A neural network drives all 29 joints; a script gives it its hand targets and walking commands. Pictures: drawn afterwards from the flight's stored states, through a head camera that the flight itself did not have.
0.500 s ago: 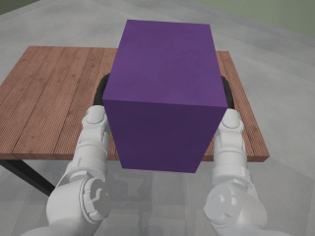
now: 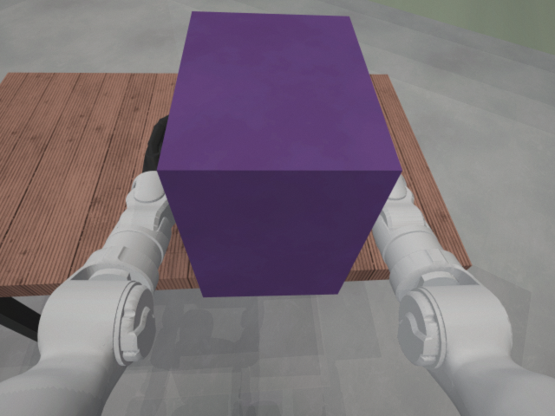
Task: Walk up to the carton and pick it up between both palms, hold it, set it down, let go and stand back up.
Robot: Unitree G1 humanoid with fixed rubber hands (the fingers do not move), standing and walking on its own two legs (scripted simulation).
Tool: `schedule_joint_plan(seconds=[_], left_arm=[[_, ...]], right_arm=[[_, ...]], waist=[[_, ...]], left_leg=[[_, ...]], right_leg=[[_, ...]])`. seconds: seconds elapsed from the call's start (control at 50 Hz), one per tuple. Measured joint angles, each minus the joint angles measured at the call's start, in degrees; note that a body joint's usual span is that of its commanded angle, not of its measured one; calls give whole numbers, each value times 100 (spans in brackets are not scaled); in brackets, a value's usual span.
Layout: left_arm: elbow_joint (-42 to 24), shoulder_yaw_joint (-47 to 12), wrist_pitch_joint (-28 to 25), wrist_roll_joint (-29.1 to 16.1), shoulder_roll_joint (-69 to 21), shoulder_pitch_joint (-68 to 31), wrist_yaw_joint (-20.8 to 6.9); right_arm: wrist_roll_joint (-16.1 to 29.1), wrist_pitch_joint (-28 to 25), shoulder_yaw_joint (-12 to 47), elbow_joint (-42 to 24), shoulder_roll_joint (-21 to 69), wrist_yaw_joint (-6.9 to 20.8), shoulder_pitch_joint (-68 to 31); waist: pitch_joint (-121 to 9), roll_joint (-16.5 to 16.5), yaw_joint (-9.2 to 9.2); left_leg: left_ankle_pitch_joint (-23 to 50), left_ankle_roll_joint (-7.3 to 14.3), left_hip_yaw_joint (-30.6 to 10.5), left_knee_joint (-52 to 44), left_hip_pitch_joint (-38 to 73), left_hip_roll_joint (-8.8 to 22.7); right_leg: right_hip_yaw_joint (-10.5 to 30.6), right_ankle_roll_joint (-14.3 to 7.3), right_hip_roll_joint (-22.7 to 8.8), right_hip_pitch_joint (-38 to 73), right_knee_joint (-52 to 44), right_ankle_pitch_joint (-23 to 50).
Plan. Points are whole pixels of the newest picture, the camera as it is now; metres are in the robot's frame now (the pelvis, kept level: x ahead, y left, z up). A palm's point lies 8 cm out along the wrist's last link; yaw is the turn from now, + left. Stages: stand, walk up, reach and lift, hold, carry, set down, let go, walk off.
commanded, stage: set down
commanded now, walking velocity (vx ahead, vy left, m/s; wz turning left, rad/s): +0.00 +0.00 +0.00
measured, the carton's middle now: (271, 165) +0.48 -0.01 +0.09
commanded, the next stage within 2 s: none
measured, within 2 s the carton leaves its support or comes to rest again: neither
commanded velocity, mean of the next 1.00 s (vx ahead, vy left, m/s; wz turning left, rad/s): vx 0.00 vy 0.00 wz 0.00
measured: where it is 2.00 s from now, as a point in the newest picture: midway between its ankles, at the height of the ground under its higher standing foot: outside the picture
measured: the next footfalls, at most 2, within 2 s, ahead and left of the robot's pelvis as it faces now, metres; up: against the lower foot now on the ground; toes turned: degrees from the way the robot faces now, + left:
none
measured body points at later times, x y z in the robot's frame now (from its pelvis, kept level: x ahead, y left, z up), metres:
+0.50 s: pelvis -0.03 +0.02 +0.00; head +0.01 +0.03 +0.45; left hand +0.45 +0.17 +0.16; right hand +0.44 -0.23 +0.20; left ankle +0.02 +0.13 -0.74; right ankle -0.01 -0.08 -0.74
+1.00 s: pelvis -0.04 +0.01 +0.00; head -0.01 +0.03 +0.45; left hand +0.45 +0.20 +0.21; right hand +0.43 -0.21 +0.23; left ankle +0.02 +0.13 -0.74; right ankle -0.01 -0.08 -0.74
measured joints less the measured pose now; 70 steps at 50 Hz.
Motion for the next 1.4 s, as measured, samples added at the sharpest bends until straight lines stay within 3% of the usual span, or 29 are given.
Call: schedule_joint_plan(seconds=[0.08,0.18,0.32,0.42,0.6,0.7,0.8,1.0,1.22,1.4], left_arm=[[-286,-382,251,-368,66,11,114],[-1114,-897,852,-787,131,256,277],[-2001,-1396,1823,-1177,226,473,366],[-1880,-1752,2214,-1584,382,256,420],[-1009,-2178,2467,-2129,665,-806,576],[-737,-2133,2536,-2144,787,-1243,560],[-874,-1939,2673,-2087,913,-1241,489],[-1898,-1616,3016,-1893,1081,-472,241],[-2617,-1482,3215,-1659,902,293,103],[-3740,-1126,3485,-1236,553,1197,91]], right_arm=[[664,-23,518,148,-353,41,-54],[1382,154,947,143,-895,190,-10],[1942,689,1193,153,-1590,438,-58],[2108,1030,1215,320,-1838,576,-393],[2132,1616,1248,946,-1995,712,-1562],[2056,1896,1227,1038,-1944,683,-1949],[1879,2164,1075,631,-1817,599,-1781],[1765,2452,900,-550,-1625,348,-877],[1665,2540,622,-1060,-1433,278,-327],[1722,2477,653,-1757,-1281,233,402]], waist=[[-162,43,56],[-230,98,163],[101,116,277],[276,98,230],[314,54,96],[339,55,48],[351,55,5],[432,67,-33],[673,-11,-100],[804,-75,-56]], left_leg=[[-109,26,7,238,-263,18],[-293,28,-20,594,-364,67],[-462,54,-29,889,68,125],[-507,74,-29,1043,287,111],[-521,93,-41,1359,80,62],[-469,91,-61,1369,1,50],[-369,86,-92,1186,101,38],[-281,71,-178,863,555,29],[-404,70,-212,896,922,16],[-499,56,-138,839,1245,59]], right_leg=[[13,67,8,-167,24,37],[2,72,51,-34,-102,76],[9,96,103,555,-156,90],[1,109,80,704,148,-35],[-33,117,10,342,820,-254],[-57,103,-3,239,897,-247],[-86,79,-4,347,721,-160],[-161,41,15,907,232,-15],[-188,36,9,1326,181,-105],[-101,27,54,1671,11,-106]])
